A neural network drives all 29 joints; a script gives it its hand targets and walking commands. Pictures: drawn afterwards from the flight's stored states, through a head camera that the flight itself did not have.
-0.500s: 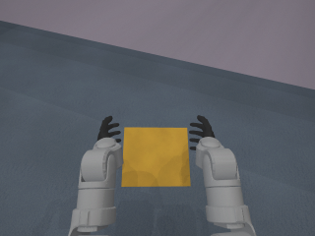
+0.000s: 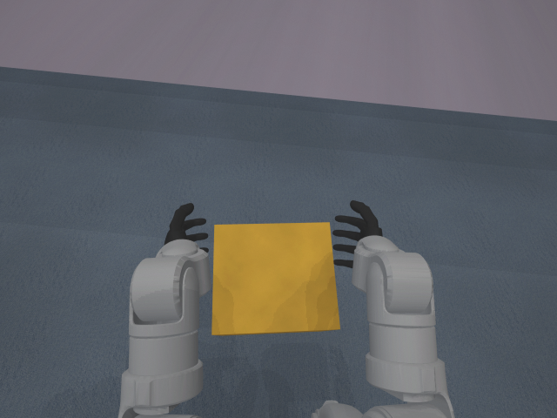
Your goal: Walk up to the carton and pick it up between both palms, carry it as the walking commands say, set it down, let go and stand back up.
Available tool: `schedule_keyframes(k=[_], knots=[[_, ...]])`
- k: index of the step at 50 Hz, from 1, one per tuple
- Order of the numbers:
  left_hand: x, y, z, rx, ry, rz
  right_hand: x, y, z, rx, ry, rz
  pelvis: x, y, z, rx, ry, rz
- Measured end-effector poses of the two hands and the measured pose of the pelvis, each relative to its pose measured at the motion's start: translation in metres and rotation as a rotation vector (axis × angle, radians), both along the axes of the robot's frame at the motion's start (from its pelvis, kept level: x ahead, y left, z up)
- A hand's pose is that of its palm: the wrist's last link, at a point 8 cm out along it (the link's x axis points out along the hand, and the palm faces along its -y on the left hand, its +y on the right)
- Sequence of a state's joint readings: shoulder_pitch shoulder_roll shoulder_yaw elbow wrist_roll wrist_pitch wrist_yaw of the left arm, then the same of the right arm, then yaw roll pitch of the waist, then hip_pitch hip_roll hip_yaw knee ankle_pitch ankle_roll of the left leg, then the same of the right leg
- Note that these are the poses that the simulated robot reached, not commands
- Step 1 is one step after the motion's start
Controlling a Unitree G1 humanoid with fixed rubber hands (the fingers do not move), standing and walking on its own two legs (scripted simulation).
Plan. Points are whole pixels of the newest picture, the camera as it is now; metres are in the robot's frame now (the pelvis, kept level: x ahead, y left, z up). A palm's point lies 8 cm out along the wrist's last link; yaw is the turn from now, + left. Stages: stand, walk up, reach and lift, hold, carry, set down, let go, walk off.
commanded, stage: carry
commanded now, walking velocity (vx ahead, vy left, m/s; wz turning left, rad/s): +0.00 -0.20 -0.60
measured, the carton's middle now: (272, 282) +0.32 +0.02 -0.03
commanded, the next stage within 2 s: none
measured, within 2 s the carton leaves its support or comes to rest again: neither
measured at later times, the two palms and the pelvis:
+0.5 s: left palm (314, 285) +0.27 -0.03 +0.08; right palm (520, 307) +0.24 -0.28 +0.09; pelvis -0.04 -0.12 +0.00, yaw -7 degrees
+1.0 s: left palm (318, 285) +0.26 -0.03 +0.09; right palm (525, 307) +0.24 -0.27 +0.11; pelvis -0.05 -0.12 +0.00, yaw -6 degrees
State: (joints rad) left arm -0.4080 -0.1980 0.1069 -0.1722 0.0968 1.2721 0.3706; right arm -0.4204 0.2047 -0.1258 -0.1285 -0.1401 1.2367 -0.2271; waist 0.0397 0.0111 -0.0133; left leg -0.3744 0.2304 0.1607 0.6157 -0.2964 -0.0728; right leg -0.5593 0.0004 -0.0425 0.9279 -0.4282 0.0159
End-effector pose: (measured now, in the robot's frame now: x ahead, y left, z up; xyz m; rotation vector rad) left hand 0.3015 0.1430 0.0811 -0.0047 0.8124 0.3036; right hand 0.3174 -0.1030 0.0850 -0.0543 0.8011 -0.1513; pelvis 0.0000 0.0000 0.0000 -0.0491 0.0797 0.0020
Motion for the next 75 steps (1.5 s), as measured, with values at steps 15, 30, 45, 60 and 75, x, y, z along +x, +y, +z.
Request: schedule_keyframes(k=[15, 30, 45, 60, 75], knots=[[-0.002, -0.164, -0.011, 0.008, 0.024, -0.279, -0.059, -0.162, -0.015, 0.028, 0.01, -0.269, -0.025, -0.091, -0.006, 0.048, -0.011, -0.105], [-0.046, -0.17, 0.011, 0.031, 0.006, -0.172, -0.076, -0.169, 0.015, -0.016, -0.014, -0.134, -0.045, -0.126, 0.001, 0.058, -0.046, -0.111], [-0.041, -0.182, 0.019, 0.041, 0.044, -0.178, -0.083, -0.173, 0.023, -0.063, 0.019, -0.246, -0.053, -0.12, 0.004, 0.047, -0.028, -0.106], [-0.029, -0.174, 0.004, 0.018, 0.033, -0.138, -0.065, -0.17, 0.006, -0.028, 0.014, -0.187, -0.045, -0.123, -0.002, 0.044, -0.012, -0.126], [-0.017, -0.205, 0.002, -0.002, 0.013, -0.222, -0.066, -0.201, 0.007, -0.036, 0.001, -0.232, -0.034, -0.14, -0.002, 0.034, 0.0, -0.142]])
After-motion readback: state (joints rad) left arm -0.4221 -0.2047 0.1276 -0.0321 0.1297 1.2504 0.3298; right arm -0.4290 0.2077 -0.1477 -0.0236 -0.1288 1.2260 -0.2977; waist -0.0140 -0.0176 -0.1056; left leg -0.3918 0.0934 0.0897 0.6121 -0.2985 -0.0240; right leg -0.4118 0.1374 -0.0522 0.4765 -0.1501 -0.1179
